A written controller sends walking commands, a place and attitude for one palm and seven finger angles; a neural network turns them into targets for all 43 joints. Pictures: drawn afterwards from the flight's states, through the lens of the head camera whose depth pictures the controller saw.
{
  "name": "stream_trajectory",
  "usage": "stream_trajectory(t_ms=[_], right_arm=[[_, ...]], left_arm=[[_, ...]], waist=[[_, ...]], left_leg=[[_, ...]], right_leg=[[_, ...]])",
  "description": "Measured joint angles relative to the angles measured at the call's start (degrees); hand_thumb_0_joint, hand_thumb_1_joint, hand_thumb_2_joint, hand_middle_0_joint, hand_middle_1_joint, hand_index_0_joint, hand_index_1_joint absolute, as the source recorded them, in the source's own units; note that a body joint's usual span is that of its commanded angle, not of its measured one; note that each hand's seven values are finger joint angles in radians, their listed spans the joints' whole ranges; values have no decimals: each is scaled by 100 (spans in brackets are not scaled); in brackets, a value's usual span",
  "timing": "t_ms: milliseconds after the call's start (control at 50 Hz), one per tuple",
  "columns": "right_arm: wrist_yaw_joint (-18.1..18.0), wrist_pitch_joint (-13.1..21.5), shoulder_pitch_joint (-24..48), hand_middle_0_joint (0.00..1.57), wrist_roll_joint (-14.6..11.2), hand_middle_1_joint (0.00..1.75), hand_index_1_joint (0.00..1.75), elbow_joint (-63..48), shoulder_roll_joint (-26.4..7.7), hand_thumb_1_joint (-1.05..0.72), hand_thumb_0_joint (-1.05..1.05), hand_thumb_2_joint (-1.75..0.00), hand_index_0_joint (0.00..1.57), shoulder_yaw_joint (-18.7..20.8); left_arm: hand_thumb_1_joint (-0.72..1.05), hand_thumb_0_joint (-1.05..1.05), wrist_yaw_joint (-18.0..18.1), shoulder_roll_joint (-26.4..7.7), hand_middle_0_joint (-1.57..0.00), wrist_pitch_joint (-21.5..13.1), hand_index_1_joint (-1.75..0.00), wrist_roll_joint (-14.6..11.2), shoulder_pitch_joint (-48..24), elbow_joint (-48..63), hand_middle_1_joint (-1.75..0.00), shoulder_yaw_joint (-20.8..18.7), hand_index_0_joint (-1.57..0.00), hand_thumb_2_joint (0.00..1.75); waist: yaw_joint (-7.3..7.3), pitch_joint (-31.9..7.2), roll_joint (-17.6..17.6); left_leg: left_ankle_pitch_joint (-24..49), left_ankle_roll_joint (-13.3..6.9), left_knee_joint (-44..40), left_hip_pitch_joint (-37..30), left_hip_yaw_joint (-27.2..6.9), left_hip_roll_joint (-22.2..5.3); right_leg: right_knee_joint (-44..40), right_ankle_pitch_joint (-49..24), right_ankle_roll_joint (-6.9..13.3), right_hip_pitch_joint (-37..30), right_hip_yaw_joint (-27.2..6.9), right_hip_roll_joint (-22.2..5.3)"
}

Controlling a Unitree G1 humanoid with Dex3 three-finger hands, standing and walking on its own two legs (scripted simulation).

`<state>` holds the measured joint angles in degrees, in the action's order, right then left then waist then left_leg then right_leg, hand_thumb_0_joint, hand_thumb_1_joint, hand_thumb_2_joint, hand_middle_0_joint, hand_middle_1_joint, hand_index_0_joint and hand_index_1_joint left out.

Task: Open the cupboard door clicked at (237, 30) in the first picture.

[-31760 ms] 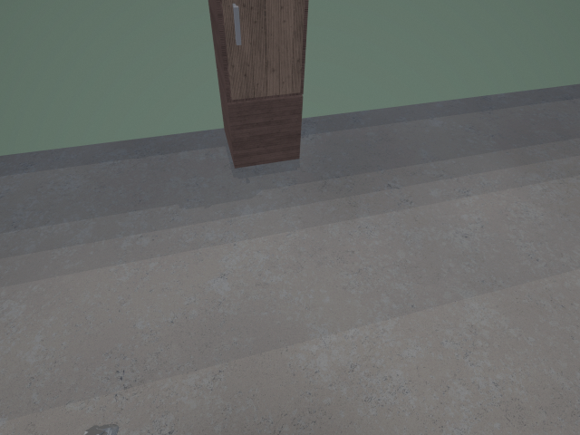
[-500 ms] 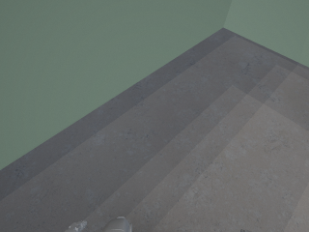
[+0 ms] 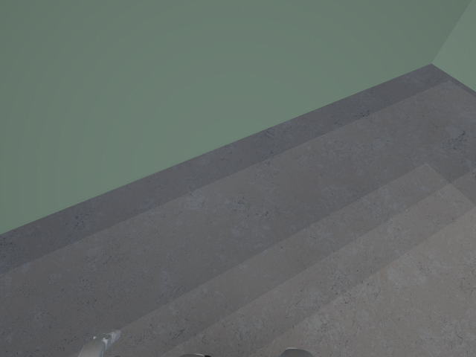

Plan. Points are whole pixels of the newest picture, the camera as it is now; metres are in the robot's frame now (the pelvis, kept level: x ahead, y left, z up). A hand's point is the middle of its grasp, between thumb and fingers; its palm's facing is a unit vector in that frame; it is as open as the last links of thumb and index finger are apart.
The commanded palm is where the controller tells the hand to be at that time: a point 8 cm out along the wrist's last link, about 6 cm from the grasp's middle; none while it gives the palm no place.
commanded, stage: turn to face it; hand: left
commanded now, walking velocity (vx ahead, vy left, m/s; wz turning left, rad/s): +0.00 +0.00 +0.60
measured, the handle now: out of the picture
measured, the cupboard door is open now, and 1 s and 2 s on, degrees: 50 50 50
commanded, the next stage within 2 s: none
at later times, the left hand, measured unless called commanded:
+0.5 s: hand out of the picture -0.03 +0.18 -0.18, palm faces +0.36 -0.90 -0.23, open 7.3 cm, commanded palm none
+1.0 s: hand out of the picture +0.00 +0.18 -0.15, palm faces +0.55 -0.79 -0.28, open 7.4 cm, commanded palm none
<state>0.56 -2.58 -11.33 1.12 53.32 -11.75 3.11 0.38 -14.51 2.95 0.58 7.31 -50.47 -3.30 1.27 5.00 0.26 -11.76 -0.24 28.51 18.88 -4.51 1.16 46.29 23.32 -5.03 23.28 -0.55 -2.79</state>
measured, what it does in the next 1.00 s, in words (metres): steps on the spot, turning left: right foot, then left foot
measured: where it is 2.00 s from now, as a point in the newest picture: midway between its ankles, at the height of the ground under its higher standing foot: outside the picture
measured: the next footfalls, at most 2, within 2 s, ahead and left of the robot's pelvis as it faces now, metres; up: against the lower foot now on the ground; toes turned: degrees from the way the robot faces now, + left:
right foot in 0.06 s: +0.04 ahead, -0.14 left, +0.00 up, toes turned +2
left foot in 0.50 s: -0.01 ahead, +0.08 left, +0.00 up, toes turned +25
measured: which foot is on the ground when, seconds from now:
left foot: down 0.00-0.06, up 0.08-0.48, down 0.50-0.96, up 0.98-1.00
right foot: up 0.00-0.04, down 0.06-0.50, up 0.52-0.94, down 0.96-1.00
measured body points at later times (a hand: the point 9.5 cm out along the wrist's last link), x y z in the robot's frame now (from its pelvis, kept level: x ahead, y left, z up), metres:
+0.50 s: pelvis -0.01 -0.03 -0.01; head +0.04 +0.01 +0.43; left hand -0.05 +0.23 -0.17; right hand +0.20 -0.24 -0.14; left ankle -0.05 +0.07 -0.74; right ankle +0.00 -0.14 -0.74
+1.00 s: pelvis +0.02 -0.06 -0.01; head +0.07 -0.04 +0.44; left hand -0.02 +0.22 -0.13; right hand +0.20 -0.25 -0.16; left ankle -0.05 +0.06 -0.72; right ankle +0.07 -0.17 -0.74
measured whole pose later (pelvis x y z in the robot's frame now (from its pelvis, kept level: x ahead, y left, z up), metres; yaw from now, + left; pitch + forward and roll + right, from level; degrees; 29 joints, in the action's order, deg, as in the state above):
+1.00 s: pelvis +0.02 -0.06 -0.01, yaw +36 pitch +2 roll +1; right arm 0.2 -3.9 -11.6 0.5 54.3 -13.4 4.8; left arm 0.8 -12.7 0.8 0.8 6.2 -49.0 -2.4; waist 1.8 5.3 1.6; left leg -23.6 1.6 41.6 23.1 -7.7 3.5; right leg 32.4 18.3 -0.6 16.0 1.3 -1.1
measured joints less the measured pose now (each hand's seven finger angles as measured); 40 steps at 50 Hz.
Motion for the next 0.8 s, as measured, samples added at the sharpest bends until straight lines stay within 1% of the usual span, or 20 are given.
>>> stream_trajectory(t_ms=[40, 60, 80, 100, 120, 160, 180, 220, 280, 360, 440, 480, 500, 520, 560, 600, 620, 660, 700, 800], right_arm=[[-5, -47, -48, 21, -15, 30, 30, 25, -35, -90, 1, -90, 20, 51], [-4, -70, -87, 21, -40, 30, 30, 29, -54, -90, 1, -90, 20, 79], [-7, -100, -58, 21, -61, 30, 30, 65, -103, -90, 1, -90, 20, 124], [-8, -134, -25, 21, -63, 30, 30, 96, -155, -90, 1, -90, 20, 163], [0, -162, -10, 20, -53, 30, 30, 111, -209, -90, 1, -90, 20, 195], [25, -201, 22, 20, -38, 30, 30, 137, -285, -90, 1, -90, 20, 243], [39, -214, 41, 20, -37, 30, 30, 142, -305, -90, 1, -90, 20, 253], [64, -232, 79, 20, -42, 30, 30, 139, -315, -91, 1, -90, 20, 254], [87, -258, 166, 20, -52, 30, 30, 134, -300, -91, 1, -90, 19, 236], [100, -276, 368, 20, -54, 30, 30, 119, -282, -91, 1, -90, 19, 197], [106, -227, 613, 20, -72, 30, 30, 8, -234, -91, 1, -90, 19, 142], [116, -161, 690, 20, -70, 30, 30, -100, -217, -91, 1, -90, 19, 112], [126, -104, 694, 20, -61, 30, 30, -174, -238, -91, 1, -90, 19, 97], [116, -40, 717, 20, -45, 30, 30, -218, -212, -91, 1, -90, 19, 102], [85, 40, 719, 20, -30, 30, 30, -267, -159, -91, 1, -90, 19, 54], [25, 68, 634, 20, -11, 30, 30, -288, -118, -91, 1, -90, 20, 13], [-5, 69, 586, 20, -9, 30, 30, -279, -102, -91, 1, -90, 20, -3], [-43, 68, 496, 20, -13, 30, 30, -235, -77, -90, 1, -90, 20, -32], [-54, 65, 407, 20, -21, 30, 30, -175, -54, -90, 1, -90, 20, -53], [-37, 50, 187, 20, -17, 30, 30, -55, 7, -90, 1, -90, 20, -52]], left_arm=[[91, 1, -1, 56, -20, -63, -29, -21, -35, 57, -30, 27, -20, 90], [91, 1, 1, 67, -20, -120, -29, -16, -12, 104, -30, 46, -20, 90], [91, 1, 21, 132, -20, -178, -29, 14, -19, 102, -30, 53, -20, 90], [91, 1, 38, 197, -20, -205, -29, 32, -11, 101, -30, 89, -20, 90], [91, 1, 51, 261, -20, -217, -29, 39, 14, 95, -30, 128, -20, 90], [91, 1, 74, 368, -20, -213, -29, 33, 105, 76, -30, 170, -20, 90], [91, 1, 83, 404, -21, -204, -29, 28, 151, 60, -30, 180, -20, 90], [91, 1, 88, 450, -21, -204, -29, 22, 230, 27, -30, 196, -20, 90], [91, 1, 97, 481, -21, -237, -30, 24, 319, 8, -30, 187, -20, 90], [92, 0, 87, 395, -21, -270, -30, 53, 416, -7, -30, 149, -20, 90], [92, 0, 68, 233, -21, -239, -30, 84, 531, -76, -30, 82, -20, 90], [92, 0, 51, 131, -21, -206, -30, 72, 606, -127, -30, 35, -20, 90], [91, 0, 36, 88, -21, -176, -30, 54, 671, -137, -30, 15, -20, 90], [91, 0, 28, 18, -21, -116, -30, 34, 656, -182, -30, -10, -20, 90], [91, 1, 41, -97, -21, 51, -29, 37, 569, -250, -30, -44, -20, 90], [91, 1, 43, -148, -20, 122, -29, 47, 471, -289, -30, -80, -20, 90], [92, 1, 32, -160, -20, 129, -29, 49, 417, -288, -30, -89, -20, 90], [92, 1, 5, -168, -20, 108, -29, 51, 318, -240, -30, -92, -20, 90], [92, 1, -13, -159, -20, 69, -29, 48, 242, -170, -30, -85, -20, 90], [91, 1, -14, -111, -20, 33, -29, 36, 82, -57, -30, -55, -20, 90]], waist=[[43, -7, 57], [40, -44, 43], [25, -10, 107], [39, 28, 154], [65, 49, 184], [93, 58, 181], [109, 58, 157], [138, 60, 78], [111, 89, -48], [-22, 146, -145], [-156, 190, -262], [-190, 171, -326], [-188, 111, -312], [-175, 102, -382], [-217, 127, -463], [-218, 99, -439], [-216, 89, -415], [-218, 83, -365], [-221, 69, -314], [-137, 16, -206]], left_leg=[[-58, 104, 178, 127, -155, 42], [-122, 161, 334, 227, -206, 100], [-535, 196, 686, 362, -232, 109], [-1066, 214, 1269, 550, -175, 138], [-1363, 226, 1944, 754, -86, 168], [-1436, 299, 3077, 1054, 160, 130], [-1363, 345, 3432, 1131, 276, 72], [-1226, 426, 3700, 1158, 447, -53], [-1182, 495, 3397, 1000, 587, -197], [-1269, 487, 2553, 656, 728, -283], [-1311, 386, 1639, 234, 934, -262], [-945, 308, 959, -81, 1026, -211], [-550, 193, 585, -231, 1000, -208], [-493, 34, 659, -142, 965, -132], [-682, -195, 843, -40, 890, -50], [-683, -259, 717, -60, 752, -24], [-607, -241, 589, -95, 678, -13], [-422, -229, 313, -182, 540, 13], [-277, -236, 85, -254, 417, 29], [-112, -170, -160, -305, 126, 56]], right_leg=[[-813, -303, 58, -374, 66, 114], [-1317, -498, 153, -596, 89, 115], [-1355, -543, 331, -621, 144, 139], [-1289, -516, 455, -632, 218, 119], [-1290, -492, 530, -685, 306, 73], [-1443, -518, 586, -845, 447, -24], [-1540, -552, 594, -929, 514, -68], [-1714, -615, 607, -1075, 664, -150], [-1857, -648, 620, -1218, 907, -248], [-1800, -581, 611, -1263, 1229, -337], [-1496, -401, 542, -1179, 1511, -461], [-1183, -232, 466, -1066, 1634, -562], [-908, -103, 415, -935, 1687, -605], [-431, 274, 298, -723, 1529, -650], [650, 781, 184, -242, 949, -503], [1371, 687, 117, 129, 603, -350], [1593, 520, 90, 273, 471, -302], [1793, 183, 43, 467, 261, -253], [1759, -41, 5, 558, 118, -231], [1129, -126, -42, 433, -43, -160]])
